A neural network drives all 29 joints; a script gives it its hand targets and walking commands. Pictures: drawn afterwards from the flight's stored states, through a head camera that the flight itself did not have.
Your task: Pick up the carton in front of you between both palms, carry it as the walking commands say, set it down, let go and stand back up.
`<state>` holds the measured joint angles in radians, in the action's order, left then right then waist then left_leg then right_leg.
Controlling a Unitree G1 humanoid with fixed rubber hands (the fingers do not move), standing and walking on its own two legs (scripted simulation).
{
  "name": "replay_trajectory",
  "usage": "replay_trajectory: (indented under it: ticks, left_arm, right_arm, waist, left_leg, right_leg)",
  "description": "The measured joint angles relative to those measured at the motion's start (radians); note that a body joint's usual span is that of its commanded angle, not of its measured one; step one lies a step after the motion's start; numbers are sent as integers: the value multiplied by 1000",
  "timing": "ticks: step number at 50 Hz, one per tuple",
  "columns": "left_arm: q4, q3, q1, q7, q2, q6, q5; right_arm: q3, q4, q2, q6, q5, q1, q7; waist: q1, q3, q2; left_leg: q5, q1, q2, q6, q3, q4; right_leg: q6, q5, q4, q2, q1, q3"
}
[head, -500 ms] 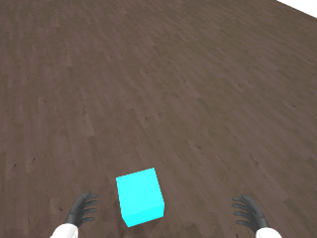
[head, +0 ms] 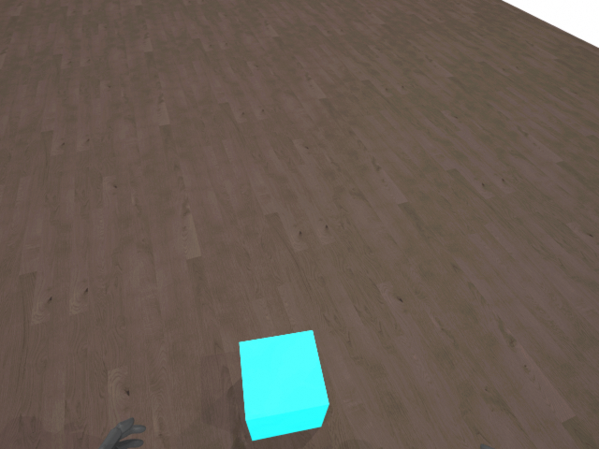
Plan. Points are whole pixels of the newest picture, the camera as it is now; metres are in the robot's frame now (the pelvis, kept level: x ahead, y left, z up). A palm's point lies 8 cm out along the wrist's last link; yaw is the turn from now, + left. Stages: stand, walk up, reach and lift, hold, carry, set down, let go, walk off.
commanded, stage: stand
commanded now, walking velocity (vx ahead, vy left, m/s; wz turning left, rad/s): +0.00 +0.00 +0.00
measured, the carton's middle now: (281, 386) +0.38 +0.05 -0.64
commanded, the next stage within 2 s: none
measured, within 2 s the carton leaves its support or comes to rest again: neither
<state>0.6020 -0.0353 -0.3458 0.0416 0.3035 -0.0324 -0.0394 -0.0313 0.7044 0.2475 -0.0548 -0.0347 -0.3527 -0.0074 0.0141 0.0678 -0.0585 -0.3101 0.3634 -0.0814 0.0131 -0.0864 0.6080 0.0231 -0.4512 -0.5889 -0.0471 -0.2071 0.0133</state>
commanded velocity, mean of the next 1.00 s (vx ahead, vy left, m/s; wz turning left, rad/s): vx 0.00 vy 0.00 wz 0.00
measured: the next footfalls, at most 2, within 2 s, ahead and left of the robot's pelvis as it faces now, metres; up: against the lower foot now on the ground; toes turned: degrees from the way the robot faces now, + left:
none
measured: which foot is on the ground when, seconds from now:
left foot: down 0.00-1.00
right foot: down 0.00-1.00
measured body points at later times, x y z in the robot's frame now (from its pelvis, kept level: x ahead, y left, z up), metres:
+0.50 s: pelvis +0.02 +0.00 -0.01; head +0.02 +0.02 +0.44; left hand +0.05 +0.28 -0.13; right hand +0.13 -0.25 -0.12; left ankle +0.00 +0.11 -0.73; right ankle -0.09 -0.13 -0.73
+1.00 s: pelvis +0.00 +0.00 +0.00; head +0.01 +0.01 +0.44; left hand -0.02 +0.27 -0.14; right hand +0.09 -0.25 -0.13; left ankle +0.00 +0.11 -0.73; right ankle -0.09 -0.13 -0.73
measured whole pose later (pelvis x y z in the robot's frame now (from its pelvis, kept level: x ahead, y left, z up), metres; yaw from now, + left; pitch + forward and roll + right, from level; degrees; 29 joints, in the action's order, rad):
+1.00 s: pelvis +0.00 +0.00 +0.00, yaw +6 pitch +2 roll -1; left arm 0.84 -0.01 -0.41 0.06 0.28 0.03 -0.03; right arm -0.01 0.82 0.23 0.01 -0.02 -0.33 0.04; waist 0.02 0.03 -0.02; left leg -0.34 0.37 -0.10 0.01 -0.18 0.69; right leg 0.02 -0.47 -0.58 -0.05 -0.13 0.13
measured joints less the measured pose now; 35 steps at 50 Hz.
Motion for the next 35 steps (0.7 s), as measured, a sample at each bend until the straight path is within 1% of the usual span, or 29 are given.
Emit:
replay_trajectory:
  ticks: [6, 15, 35]
  left_arm:
    - [29, 10, -22, 13, -1, 8, 18]
    - [54, 29, -32, 25, -20, 34, 27]
    - [148, 26, -47, 21, -13, 66, 19]
  right_arm:
    - [13, 26, -4, 7, 10, 9, 13]
    - [22, 27, -11, 29, 16, 35, 27]
    - [25, 63, -3, 61, 12, 16, 41]
  waist:
    - [8, 12, 19]
    - [11, 15, 35]
    - [5, -24, 41]
  left_leg:
    - [-46, 24, -14, 9, -14, 63]
    - [-85, 35, -21, 13, -36, 120]
    - [-61, 25, -23, 6, -79, 116]
  right_leg:
    - [7, -39, -33, -9, -1, 20]
    - [9, -69, -51, -10, 16, 49]
    - [2, -47, -19, -5, 56, 100]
